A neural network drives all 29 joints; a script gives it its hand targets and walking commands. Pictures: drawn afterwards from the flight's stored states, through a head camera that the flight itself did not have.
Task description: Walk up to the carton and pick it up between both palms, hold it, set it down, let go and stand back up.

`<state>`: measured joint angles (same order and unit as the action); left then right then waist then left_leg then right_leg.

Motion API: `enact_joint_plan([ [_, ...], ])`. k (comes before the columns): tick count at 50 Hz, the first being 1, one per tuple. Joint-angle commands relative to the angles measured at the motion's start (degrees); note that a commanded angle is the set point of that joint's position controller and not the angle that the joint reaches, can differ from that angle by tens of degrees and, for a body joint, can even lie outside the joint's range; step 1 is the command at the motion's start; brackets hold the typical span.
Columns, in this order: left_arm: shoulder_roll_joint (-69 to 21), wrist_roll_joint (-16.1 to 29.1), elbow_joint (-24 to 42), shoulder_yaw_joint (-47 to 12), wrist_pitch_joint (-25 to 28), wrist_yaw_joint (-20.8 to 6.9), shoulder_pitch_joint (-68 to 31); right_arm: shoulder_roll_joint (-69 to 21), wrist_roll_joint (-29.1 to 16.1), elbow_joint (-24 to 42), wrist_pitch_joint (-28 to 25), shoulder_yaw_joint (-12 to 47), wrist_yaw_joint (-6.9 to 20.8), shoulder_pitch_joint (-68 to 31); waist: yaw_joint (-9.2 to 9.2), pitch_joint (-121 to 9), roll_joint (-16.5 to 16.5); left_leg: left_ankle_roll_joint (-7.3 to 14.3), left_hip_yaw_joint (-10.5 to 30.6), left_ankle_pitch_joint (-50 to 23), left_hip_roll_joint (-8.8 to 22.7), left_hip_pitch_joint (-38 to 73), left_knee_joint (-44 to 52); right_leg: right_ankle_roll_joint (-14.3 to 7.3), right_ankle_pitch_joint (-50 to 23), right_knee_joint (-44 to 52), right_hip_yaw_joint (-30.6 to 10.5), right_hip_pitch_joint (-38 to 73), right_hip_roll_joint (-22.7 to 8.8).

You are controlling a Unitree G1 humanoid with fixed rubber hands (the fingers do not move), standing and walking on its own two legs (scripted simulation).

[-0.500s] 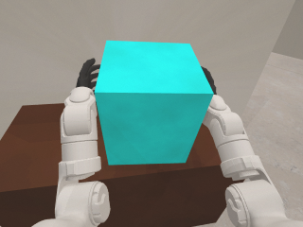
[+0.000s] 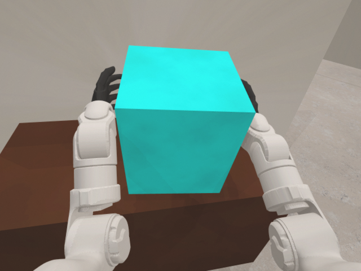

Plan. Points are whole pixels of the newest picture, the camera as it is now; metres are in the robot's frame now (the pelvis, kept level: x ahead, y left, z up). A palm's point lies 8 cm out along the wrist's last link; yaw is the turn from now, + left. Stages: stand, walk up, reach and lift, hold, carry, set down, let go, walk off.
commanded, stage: hold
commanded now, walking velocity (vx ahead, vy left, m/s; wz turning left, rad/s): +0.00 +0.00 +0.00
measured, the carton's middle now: (177, 124) +0.36 +0.01 +0.19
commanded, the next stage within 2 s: none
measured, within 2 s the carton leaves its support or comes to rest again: neither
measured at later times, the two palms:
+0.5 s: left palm (98, 108) +0.35 +0.16 +0.24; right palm (246, 115) +0.35 -0.14 +0.22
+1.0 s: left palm (100, 105) +0.35 +0.16 +0.24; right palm (248, 116) +0.35 -0.14 +0.22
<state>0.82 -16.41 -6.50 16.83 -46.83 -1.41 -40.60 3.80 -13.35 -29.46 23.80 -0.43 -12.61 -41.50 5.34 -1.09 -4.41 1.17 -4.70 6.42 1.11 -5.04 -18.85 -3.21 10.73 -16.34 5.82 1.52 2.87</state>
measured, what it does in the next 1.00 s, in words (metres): stands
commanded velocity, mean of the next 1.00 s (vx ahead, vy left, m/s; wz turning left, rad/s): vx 0.00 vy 0.00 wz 0.00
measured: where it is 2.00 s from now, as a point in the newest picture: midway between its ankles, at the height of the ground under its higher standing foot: outside the picture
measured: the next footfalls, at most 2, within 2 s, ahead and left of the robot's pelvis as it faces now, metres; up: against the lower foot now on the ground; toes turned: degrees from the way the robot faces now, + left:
none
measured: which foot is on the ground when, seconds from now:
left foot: down 0.00-1.00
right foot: down 0.00-1.00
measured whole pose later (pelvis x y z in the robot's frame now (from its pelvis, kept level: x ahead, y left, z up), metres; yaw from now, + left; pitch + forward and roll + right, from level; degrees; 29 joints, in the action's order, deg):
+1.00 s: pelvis -0.01 +0.00 +0.00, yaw +0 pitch -8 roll +0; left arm 1.0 -16.7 -10.6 18.1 -46.0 -1.8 -43.1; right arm 2.7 -11.1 -31.9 24.3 -3.2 -11.9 -43.3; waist 5.0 -1.3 -3.7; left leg 1.5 -4.4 5.2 1.0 -5.7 -18.6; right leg -3.2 10.1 -17.2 6.1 0.4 2.8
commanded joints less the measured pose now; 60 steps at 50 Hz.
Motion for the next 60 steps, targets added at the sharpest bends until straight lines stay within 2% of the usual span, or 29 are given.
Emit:
enact_joint_plan([
  [1, -30.7, 9.4, 9.3, -28.0, 2.3, -7.1, -32.6, -31.4, -7.6, 23.2, -4.2, 19.8, 5.0, -49.3, 0.46, -25.1, 6.6, -0.8, 4.2, -15.4, -0.9, 19.6, -2.2, 6.4, -18.6, 1.8, -3.3, -3.9, -0.7],
  [5, -30.6, 8.9, 9.7, -28.1, 1.1, -7.4, -31.4, -30.4, -7.2, 23.3, -3.3, 19.4, 5.2, -48.6, 0.45, -21.3, 7.1, -1.0, 4.3, -13.1, -0.5, 17.8, -1.5, 5.7, -14.1, 2.4, -3.2, -5.3, -0.7],
  [11, -31.0, 10.2, 12.9, -29.5, 0.9, -7.0, -31.3, -30.3, -8.0, 26.8, -2.9, 20.2, 5.2, -48.4, 0.48, -24.0, 6.6, -0.8, 4.6, -15.0, -0.5, 18.4, -2.0, 5.6, -16.3, 2.2, -3.2, -5.1, -0.6],
  [17, -31.0, 10.6, 13.0, -29.9, 0.6, -7.1, -31.2, -30.7, -7.8, 26.7, -2.1, 20.2, 5.3, -47.8, 0.53, -24.8, 6.9, -0.9, 4.3, -14.1, -0.5, 18.2, -1.9, 5.4, -15.5, 2.0, -3.2, -5.4, -0.6],
  [19, -30.8, 10.0, 11.6, -29.3, 0.3, -7.3, -30.5, -30.5, -7.5, 26.2, -1.8, 20.3, 5.2, -47.7, 0.34, -23.8, 5.8, -0.7, 4.5, -13.3, -0.5, 18.0, -1.6, 5.6, -15.2, 2.0, -3.2, -5.4, -0.6],
  [23, -30.5, 9.5, 10.4, -27.8, -0.1, -7.8, -30.3, -30.6, -7.1, 25.0, -1.3, 19.7, 5.2, -47.7, -0.19, -22.3, 5.7, -0.3, 4.0, -10.5, -0.5, 17.0, -1.0, 5.6, -13.3, 2.5, -3.4, -5.8, -0.9],
  [24, -30.7, 9.2, 9.5, -27.7, -0.2, -8.1, -30.7, -30.7, -6.6, 23.8, -1.1, 19.1, 5.2, -47.7, 0.33, -21.0, 5.6, -0.1, 4.1, -9.0, -0.6, 16.2, -0.6, 5.7, -12.1, 2.9, -3.7, -6.3, -1.2],
  [26, -30.8, 9.6, 10.2, -27.4, 0.1, -8.0, -31.9, -31.0, -6.8, 24.4, -1.5, 19.2, 5.4, -49.0, -0.25, -22.1, 5.5, 0.1, 3.8, -8.1, -0.4, 16.1, -0.1, 5.6, -10.5, 2.7, -3.2, -5.9, -0.9],
  [28, -30.8, 9.6, 9.2, -27.3, 0.4, -8.1, -32.0, -32.0, -6.5, 24.1, -1.7, 19.5, 5.3, -49.6, -0.39, -21.8, 4.9, 0.3, 3.8, -8.0, -0.6, 15.9, -0.3, 6.0, -11.5, 2.7, -3.7, -5.7, -1.3],
  [30, -30.9, 9.5, 9.6, -27.6, 0.7, -8.1, -32.6, -32.4, -6.4, 24.1, -1.7, 19.3, 5.2, -49.8, -0.04, -22.3, 5.7, 0.2, 3.9, -7.6, -0.7, 15.8, -0.3, 6.0, -11.8, 2.7, -3.7, -5.4, -1.4],
  [37, -30.8, 8.6, 4.4, -26.0, 1.3, -8.4, -36.0, -32.7, -4.0, 18.6, -2.2, 16.0, 6.0, -51.6, 0.09, -18.3, 5.8, 1.3, 3.5, 0.7, -0.4, 12.7, 2.0, 5.6, -3.3, 3.8, -3.8, -7.8, -1.8],
  [42, -31.7, 9.3, 3.3, -25.9, 2.6, -8.2, -37.3, -33.6, -3.7, 18.0, -3.4, 15.2, 6.4, -53.7, 0.63, -20.4, 5.7, 1.6, 3.8, 0.8, -0.5, 13.0, 1.5, 5.8, -3.9, 3.7, -4.1, -7.1, -2.3],
  [44, -32.0, 8.9, 1.1, -25.2, 3.0, -7.9, -38.4, -33.2, -3.2, 16.6, -3.7, 14.6, 6.5, -54.7, 0.44, -19.7, 5.3, 1.5, 4.0, 2.1, -0.5, 12.8, 1.9, 5.7, -1.6, 4.2, -4.2, -8.2, -2.2],
  [45, -31.5, 8.6, 0.7, -24.6, 3.2, -7.8, -37.9, -33.5, -3.1, 16.3, -3.8, 14.5, 6.5, -54.5, 0.24, -20.3, 4.6, 1.8, 3.9, 1.7, -0.4, 13.3, 1.9, 5.6, -1.5, 4.1, -3.9, -7.8, -2.0],
  [49, -31.8, 8.7, 0.9, -24.9, 3.6, -7.7, -37.7, -33.1, -3.4, 16.8, -4.6, 15.0, 6.4, -54.0, 0.32, -21.4, 5.0, 1.3, 3.5, -1.0, -0.8, 14.2, 1.3, 5.9, -4.9, 3.9, -3.5, -6.7, -1.7],
  [51, -32.0, 8.7, 1.5, -24.7, 3.7, -7.5, -36.9, -33.2, -3.6, 17.1, -4.9, 15.6, 6.4, -54.3, -0.23, -22.2, 4.6, 1.3, 3.6, -2.0, -0.6, 14.5, 1.1, 6.1, -6.0, 3.6, -3.7, -6.3, -1.7],
  [53, -31.9, 8.4, 0.6, -24.9, 3.7, -7.4, -37.5, -32.9, -3.7, 16.8, -5.0, 15.7, 6.5, -54.8, -0.26, -21.9, 4.8, 1.1, 4.0, -2.3, -0.4, 15.2, 0.9, 6.0, -5.5, 3.8, -3.6, -7.0, -1.5],
  [54, -31.9, 8.9, 2.2, -25.5, 3.8, -7.3, -37.6, -32.7, -4.3, 17.3, -5.2, 15.6, 6.5, -54.3, 0.21, -23.1, 5.6, 0.8, 3.9, -3.1, -0.5, 15.9, 0.6, 5.8, -6.2, 3.6, -3.6, -6.8, -1.4],
  [55, -32.3, 8.6, 1.9, -25.7, 3.8, -7.1, -37.1, -32.8, -4.4, 17.4, -5.2, 15.8, 6.6, -54.3, -0.4, -22.2, 5.7, 0.6, 4.0, -3.4, -0.3, 15.6, 0.8, 5.8, -5.7, 3.6, -3.2, -7.2, -1.2],
  [58, -32.6, 9.4, 4.2, -27.0, 3.7, -6.5, -37.2, -32.1, -4.9, 18.6, -5.5, 16.4, 6.7, -53.8, 0.46, -24.2, 5.9, 0.2, 4.3, -6.8, -0.4, 17.0, 0.1, 5.5, -8.0, 3.0, -2.9, -6.5, -0.7],
  [59, -32.4, 9.0, 3.9, -26.8, 3.5, -6.5, -36.7, -32.0, -5.1, 18.4, -5.4, 16.6, 6.6, -53.6, 0.23, -23.6, 6.0, 0.1, 4.2, -7.2, -0.3, 17.2, 0.0, 5.4, -7.9, 3.1, -2.7, -6.8, -0.8],
  [60, -32.7, 9.3, 4.4, -27.5, 3.3, -6.4, -36.8, -31.5, -5.0, 18.6, -5.4, 16.3, 6.5, -53.1, 0.72, -23.5, 7.1, -0.3, 4.2, -8.2, -0.4, 17.1, -0.4, 5.4, -8.3, 3.1, -2.6, -6.7, -0.5],
])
